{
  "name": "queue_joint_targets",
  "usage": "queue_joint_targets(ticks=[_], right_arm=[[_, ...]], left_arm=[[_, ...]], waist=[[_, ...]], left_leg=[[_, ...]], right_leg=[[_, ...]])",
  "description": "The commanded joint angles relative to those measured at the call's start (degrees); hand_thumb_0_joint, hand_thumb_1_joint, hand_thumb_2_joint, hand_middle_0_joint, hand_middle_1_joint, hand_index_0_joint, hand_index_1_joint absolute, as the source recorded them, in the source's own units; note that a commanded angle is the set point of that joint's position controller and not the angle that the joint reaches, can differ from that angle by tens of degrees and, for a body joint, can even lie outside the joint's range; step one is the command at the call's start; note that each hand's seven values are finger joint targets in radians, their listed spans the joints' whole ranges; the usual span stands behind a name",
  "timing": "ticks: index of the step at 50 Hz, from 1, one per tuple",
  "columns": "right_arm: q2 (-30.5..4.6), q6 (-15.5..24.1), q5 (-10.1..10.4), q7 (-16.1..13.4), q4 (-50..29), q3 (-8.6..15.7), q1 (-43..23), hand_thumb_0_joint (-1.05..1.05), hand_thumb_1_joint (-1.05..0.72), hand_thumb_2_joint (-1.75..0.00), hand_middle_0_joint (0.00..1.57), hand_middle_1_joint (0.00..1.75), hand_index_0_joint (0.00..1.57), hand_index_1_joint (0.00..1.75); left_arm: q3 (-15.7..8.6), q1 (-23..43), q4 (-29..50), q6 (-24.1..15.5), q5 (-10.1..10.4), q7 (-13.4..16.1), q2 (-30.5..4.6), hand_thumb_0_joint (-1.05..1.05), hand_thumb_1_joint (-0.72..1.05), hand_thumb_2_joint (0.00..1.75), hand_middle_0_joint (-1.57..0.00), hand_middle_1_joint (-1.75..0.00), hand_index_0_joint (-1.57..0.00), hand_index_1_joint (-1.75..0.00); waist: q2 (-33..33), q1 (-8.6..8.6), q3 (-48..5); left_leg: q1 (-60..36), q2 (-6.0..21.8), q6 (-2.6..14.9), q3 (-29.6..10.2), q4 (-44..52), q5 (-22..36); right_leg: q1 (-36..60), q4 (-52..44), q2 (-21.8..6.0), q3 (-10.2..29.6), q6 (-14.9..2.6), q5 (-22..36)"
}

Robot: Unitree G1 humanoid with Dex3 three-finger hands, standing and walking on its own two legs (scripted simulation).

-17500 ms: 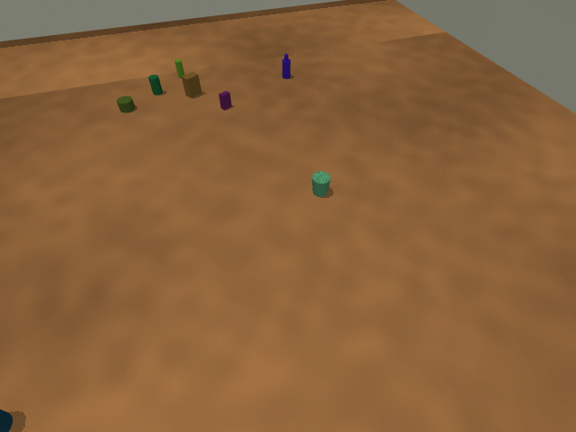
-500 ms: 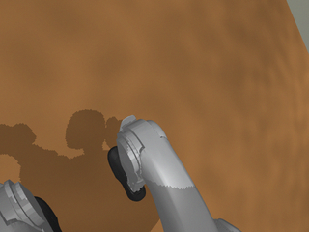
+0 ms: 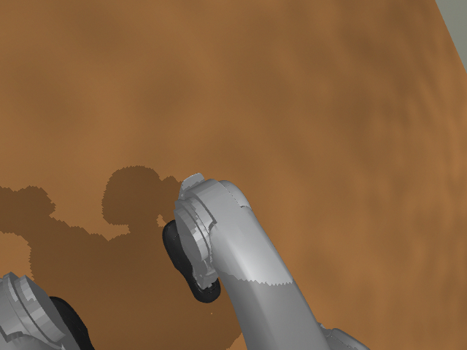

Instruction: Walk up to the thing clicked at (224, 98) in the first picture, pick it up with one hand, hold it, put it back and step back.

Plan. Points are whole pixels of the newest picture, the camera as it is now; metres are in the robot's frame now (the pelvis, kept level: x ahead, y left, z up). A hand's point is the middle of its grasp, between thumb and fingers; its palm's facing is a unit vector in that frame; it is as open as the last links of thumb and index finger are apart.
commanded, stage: settle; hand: left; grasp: from above
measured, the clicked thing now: out of the picture +0.47 +0.34 -0.28
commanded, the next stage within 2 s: lift in 0.70 s
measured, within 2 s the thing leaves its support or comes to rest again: leaves its support in 0.12 s
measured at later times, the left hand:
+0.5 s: hand out of the picture +0.46 +0.35 -0.17, palm faces -0.27 -0.29 -0.92, open 6.9 cm
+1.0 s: hand out of the picture +0.46 +0.34 -0.11, palm faces -0.21 -0.34 -0.92, open 6.9 cm
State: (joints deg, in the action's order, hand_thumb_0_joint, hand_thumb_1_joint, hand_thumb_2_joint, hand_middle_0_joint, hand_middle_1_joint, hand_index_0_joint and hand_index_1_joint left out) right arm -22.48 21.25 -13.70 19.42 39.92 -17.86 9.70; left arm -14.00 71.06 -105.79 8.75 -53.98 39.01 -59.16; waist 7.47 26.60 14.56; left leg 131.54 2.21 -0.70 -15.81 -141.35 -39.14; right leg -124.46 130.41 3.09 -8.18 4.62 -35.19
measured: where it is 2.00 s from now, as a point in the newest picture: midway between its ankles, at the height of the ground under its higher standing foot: (146, 314)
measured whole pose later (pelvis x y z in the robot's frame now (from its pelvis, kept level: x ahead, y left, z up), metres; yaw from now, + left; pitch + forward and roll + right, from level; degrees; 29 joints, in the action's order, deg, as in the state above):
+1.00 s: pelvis +0.02 -0.01 +0.03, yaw +7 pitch +36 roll -6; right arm -18.3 13.9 -7.5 14.5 46.5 -3.8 11.1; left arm -11.0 64.0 -84.3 19.6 -49.0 25.0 -37.3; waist -2.1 15.3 -3.3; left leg 129.1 2.8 -2.1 -8.2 -133.1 -40.2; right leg -126.7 128.9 1.3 -2.2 2.4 -38.2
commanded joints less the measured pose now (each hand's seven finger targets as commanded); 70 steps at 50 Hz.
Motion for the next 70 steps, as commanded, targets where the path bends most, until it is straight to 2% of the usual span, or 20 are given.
queue_joint_targets(ticks=[1, 7, 12, 16, 19, 21, 27, 35, 41, 42, 45, 47, 50, 55, 56, 57, 62, 66, 67, 70], right_arm=[[-18.9, -0.2, 0.7, -0.2, 2.6, 5.6, 13.9, 0.0, -0.9, -0.9, 0.2, 0.3, 0.2, 0.3], [-18.4, -1.4, 1.7, 0.1, 3.0, 6.9, 15.0, 0.0, -0.9, -0.9, 0.2, 0.3, 0.2, 0.3], [-17.5, -1.9, 2.6, -0.1, 3.6, 8.8, 15.3, 0.0, -0.9, -0.9, 0.2, 0.3, 0.2, 0.3], [-16.0, -2.6, 3.7, -0.2, 5.1, 11.0, 16.0, 0.0, -0.9, -0.9, 0.2, 0.3, 0.2, 0.3], [-15.5, -3.3, 4.6, -0.3, 5.6, 12.4, 16.2, 0.0, -0.9, -0.9, 0.2, 0.3, 0.2, 0.3], [-15.0, -3.5, 4.8, -0.4, 5.7, 13.0, 16.2, 0.0, -0.89, -0.9, 0.2, 0.3, 0.2, 0.3], [-13.9, -3.4, 5.0, -2.2, 7.7, 14.4, 16.8, 0.0, -0.89, -0.9, 0.2, 0.3, 0.2, 0.3], [-12.0, -3.2, 4.5, -4.4, 6.6, 14.6, 14.9, 0.0, -0.89, -0.9, 0.2, 0.3, 0.2, 0.3], [-10.8, -4.6, 5.2, -4.9, 6.8, 15.8, 15.2, 0.0, -0.93, -0.91, 0.2, 0.3, 0.2, 0.3], [-10.4, -4.9, 5.4, -5.0, 7.0, 16.3, 15.0, 0.0, -0.88, -0.89, 0.2, 0.3, 0.2, 0.3], [-9.8, -6.0, 6.2, -5.0, 7.3, 17.5, 15.6, 0.0, -0.91, -0.9, 0.2, 0.3, 0.2, 0.3], [-9.0, -6.8, 6.9, -5.0, 7.3, 18.2, 15.5, 0.0, -0.91, -0.91, 0.2, 0.3, 0.2, 0.3], [-8.8, -8.0, 7.7, -5.2, 7.1, 19.1, 16.2, 0.0, -0.91, -0.9, 0.2, 0.3, 0.2, 0.3], [-8.5, -10.3, 9.2, -5.6, 5.5, 20.7, 14.9, 0.0, -0.91, -0.91, 0.2, 0.3, 0.2, 0.3], [-8.3, -10.7, 9.4, -5.8, 5.0, 21.1, 14.9, 0.0, -0.91, -0.91, 0.2, 0.3, 0.2, 0.3], [-8.4, -11.3, 9.8, -6.1, 4.6, 21.5, 14.6, 0.0, -0.91, -0.91, 0.2, 0.3, 0.2, 0.3], [-7.6, -12.8, 11.5, -8.2, 1.8, 22.3, 12.5, 0.0, -0.91, -0.91, 0.2, 0.3, 0.2, 0.3], [-5.8, -13.2, 12.4, -10.9, 1.2, 22.2, 9.7, 0.0, -0.9, -0.9, 0.2, 0.3, 0.2, 0.3], [-5.9, -13.2, 12.7, -11.6, 1.3, 22.2, 9.2, 0.0, -0.9, -0.9, 0.2, 0.3, 0.2, 0.3], [-4.9, -13.1, 13.2, -13.7, 1.3, 21.8, 7.7, 0.0, -0.9, -0.9, 0.2, 0.3, 0.2, 0.3]], left_arm=[[1.9, 14.0, 8.2, 0.7, 0.1, 1.0, -11.9, 0.0, 0.6, 0.4, -1.03, -0.39, -1.04, -0.38], [1.1, 14.0, 14.2, 2.6, 0.4, 0.0, -11.6, 0.0, 0.63, 0.37, -1.05, -0.37, -1.06, -0.36], [2.2, 12.2, 18.3, 4.1, 0.7, -2.4, -8.2, 0.0, 0.58, 0.37, -1.04, -0.33, -1.04, -0.33], [3.2, 10.8, 23.7, 5.4, 1.2, -5.0, -3.1, 0.0, 0.58, 0.37, -1.05, -0.31, -1.04, -0.31], [4.2, 7.2, 20.9, 6.9, 1.5, -6.2, 1.1, 0.0, 0.61, 0.36, -1.07, -0.31, -1.07, -0.31], [6.2, 8.9, 21.8, 7.2, 1.7, -7.3, 5.1, 0.0, 0.62, 0.35, -1.07, -0.31, -1.07, -0.31], [6.2, 11.9, 24.2, 6.4, 1.4, -9.5, 4.8, 0.0, 0.64, 0.45, -1.12, -0.36, -1.1, -0.37], [4.0, 15.0, 23.8, 6.8, 1.4, -8.0, 1.9, 0.0, 0.63, 0.43, -1.11, -0.34, -1.1, -0.35], [2.3, 14.3, 26.8, 8.8, 2.3, -7.6, 3.7, 0.0, 0.66, 0.33, -1.1, -0.41, -1.12, -0.39], [2.8, 13.3, 26.5, 9.4, 2.8, -8.2, 4.5, 0.0, 0.58, 0.41, -1.04, -0.33, -1.04, -0.31], [2.6, 14.0, 30.0, 10.9, 3.7, -10.6, 4.7, 0.0, 0.72, 0.33, -1.14, -0.33, -1.16, -0.32], [4.3, 11.5, 29.1, 11.6, 4.6, -12.0, 8.8, 0.0, 0.72, 0.35, -1.15, -0.35, -1.16, -0.33], [4.4, 10.7, 33.9, 11.1, 3.6, -14.9, 6.7, 0.0, 0.73, 0.34, -1.17, -0.3, -1.17, -0.3], [7.4, 2.7, 33.3, 9.8, 1.6, -19.2, 11.3, 0.0, 0.73, 0.35, -1.17, -0.31, -1.17, -0.31], [7.0, 3.4, 37.4, 9.3, 1.8, -19.7, 10.3, 0.0, 0.72, 0.36, -1.16, -0.33, -1.16, -0.32], [8.3, 1.7, 36.5, 9.4, 2.0, -20.2, 13.5, 0.0, 0.72, 0.36, -1.16, -0.33, -1.16, -0.33], [8.9, 1.5, 49.9, 9.6, 2.9, -21.1, 13.8, 0.0, 0.68, 0.36, -1.12, -0.35, -1.12, -0.34], [11.6, -2.2, 52.3, 11.6, 4.4, -21.2, 18.9, 0.0, 0.69, 0.39, -1.13, -0.34, -1.13, -0.34], [10.8, -3.0, 53.9, 12.0, 4.6, -21.1, 16.9, 0.0, 0.69, 0.35, -1.12, -0.33, -1.12, -0.32], [12.2, -5.5, 55.3, 13.8, 6.0, -21.8, 19.4, 0.0, 0.69, 0.37, -1.12, -0.32, -1.12, -0.32]], waist=[[-32.2, 2.92, -39.0], [-36.6, 0.55, -44.2], [-35.9, -0.78, -46.3], [-37.6, -3.04, -48.5], [-34.7, -4.49, -48.3], [-32.8, -3.59, -46.7], [-28.9, -4.55, -46.9], [-25.7, -6.49, -52.8], [-27.1, -9.51, -61.3], [-26.8, -9.65, -60.9], [-26.9, -10.51, -63.8], [-26.2, -11.34, -64.2], [-24.5, -12.53, -65.9], [-22.1, -13.95, -61.8], [-23.0, -14.81, -62.5], [-21.9, -14.37, -61.6], [-22.3, -15.95, -64.7], [-19.3, -15.25, -59.9], [-18.0, -15.95, -60.0], [-17.0, -16.66, -59.3]], left_leg=[[-28.3, 1.9, 0.35, 6.7, 15.3, 10.0], [-31.3, 2.2, -0.18, 6.8, 16.3, 12.8], [-29.9, 1.8, 0.11, 8.0, 16.8, 11.4], [-32.7, 1.4, -0.37, 7.9, 18.1, 12.9], [-30.6, 1.1, -0.08, 8.2, 18.4, 12.0], [-28.1, 0.7, 0.21, 8.6, 18.7, 10.3], [-26.8, -0.2, 0.84, 9.4, 19.7, 5.7], [-25.2, -0.8, 1.35, 12.7, 19.6, 4.7], [-28.2, -0.5, 1.4, 14.3, 19.5, 11.4], [-28.6, -0.6, 1.36, 14.4, 20.3, 11.5], [-30.6, -0.5, 1.65, 14.6, 19.9, 14.9], [-30.7, -0.5, 1.58, 15.1, 20.7, 15.6], [-30.8, -0.8, 2.04, 15.2, 21.2, 16.7], [-31.7, -1.4, 1.91, 14.7, 25.7, 13.2], [-33.4, -1.5, 1.75, 14.4, 27.2, 12.3], [-34.9, -1.4, 1.74, 13.8, 28.5, 11.4], [-40.6, -1.7, 1.68, 13.7, 34.1, 6.5], [-41.5, -1.7, 1.44, 12.9, 39.2, 0.9], [-42.2, -1.8, 1.52, 12.4, 40.4, -0.3], [-44.3, -2.0, 1.44, 12.8, 43.9, -0.3]], right_leg=[[22.1, -11.7, 1.3, -7.0, -5.21, 12.3], [21.7, -11.2, 1.3, -7.0, -5.63, 14.3], [21.4, -11.6, 1.7, -6.0, -5.76, 13.3], [16.7, -10.4, 1.3, -5.7, -6.37, 13.4], [15.5, -10.4, 1.5, -5.4, -6.51, 12.8], [14.5, -10.9, 1.3, -4.9, -6.41, 11.5], [12.9, -12.0, 0.9, -3.3, -6.29, 6.8], [18.9, -14.8, 0.7, -0.4, -5.92, 3.6], [23.2, -14.5, 0.2, 0.3, -5.76, 11.4], [23.5, -14.9, 0.2, 0.4, -5.79, 11.3], [24.8, -15.1, 0.1, 1.0, -5.74, 14.5], [26.4, -15.5, 0.1, 1.3, -5.91, 15.5], [28.2, -16.3, -0.1, 1.9, -5.78, 16.6], [25.5, -17.7, -0.4, 1.3, -6.48, 11.6], [25.5, -18.4, -0.5, 1.3, -6.61, 10.4], [24.5, -19.2, -0.8, 1.0, -6.65, 9.8], [27.8, -25.3, -0.8, 1.9, -6.62, 5.4], [28.1, -30.9, -0.7, 2.8, -6.49, -0.6], [28.8, -32.5, -0.6, 3.1, -6.4, -2.2], [32.8, -36.4, -0.9, 4.0, -6.27, -2.5]])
